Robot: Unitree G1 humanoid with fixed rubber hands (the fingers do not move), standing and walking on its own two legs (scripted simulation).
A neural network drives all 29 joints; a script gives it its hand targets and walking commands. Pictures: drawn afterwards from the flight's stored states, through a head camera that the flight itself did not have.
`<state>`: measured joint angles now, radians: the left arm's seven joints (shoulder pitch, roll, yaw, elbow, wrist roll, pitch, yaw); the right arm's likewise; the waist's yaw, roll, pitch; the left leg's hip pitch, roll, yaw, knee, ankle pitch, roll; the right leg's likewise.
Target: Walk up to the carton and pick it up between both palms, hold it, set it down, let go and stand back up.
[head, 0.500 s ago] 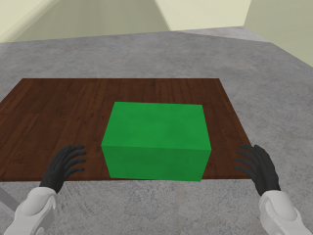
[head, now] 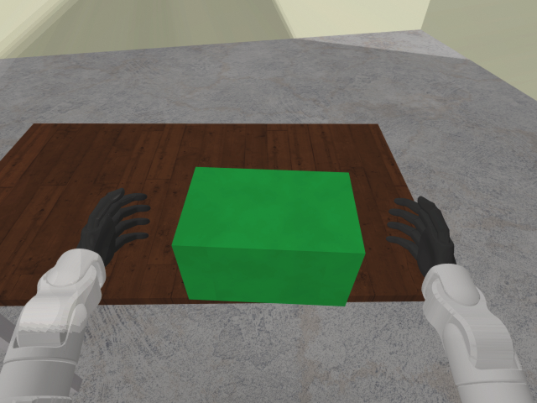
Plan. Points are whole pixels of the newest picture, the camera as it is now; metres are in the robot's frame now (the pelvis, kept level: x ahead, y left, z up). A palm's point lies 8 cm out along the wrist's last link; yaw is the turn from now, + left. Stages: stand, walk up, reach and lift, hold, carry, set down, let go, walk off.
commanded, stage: reach and lift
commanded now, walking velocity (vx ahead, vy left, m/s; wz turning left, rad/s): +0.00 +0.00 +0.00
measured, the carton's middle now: (269, 235) +0.42 +0.00 +0.00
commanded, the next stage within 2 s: none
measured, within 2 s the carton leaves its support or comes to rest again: neither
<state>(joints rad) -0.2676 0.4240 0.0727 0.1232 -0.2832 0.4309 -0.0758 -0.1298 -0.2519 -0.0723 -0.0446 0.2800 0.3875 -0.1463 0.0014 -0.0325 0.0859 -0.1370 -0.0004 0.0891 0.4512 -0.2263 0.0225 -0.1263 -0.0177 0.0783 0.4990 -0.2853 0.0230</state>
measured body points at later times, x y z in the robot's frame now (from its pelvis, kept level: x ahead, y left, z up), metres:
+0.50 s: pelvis +0.00 +0.00 +0.00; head +0.00 +0.01 +0.45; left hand +0.40 +0.25 +0.16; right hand +0.38 -0.21 +0.13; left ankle +0.02 +0.11 -0.74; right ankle +0.00 -0.14 -0.74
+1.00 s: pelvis +0.01 +0.00 +0.00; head +0.02 +0.01 +0.45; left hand +0.42 +0.26 +0.11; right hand +0.40 -0.22 +0.08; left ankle +0.02 +0.11 -0.74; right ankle +0.00 -0.14 -0.74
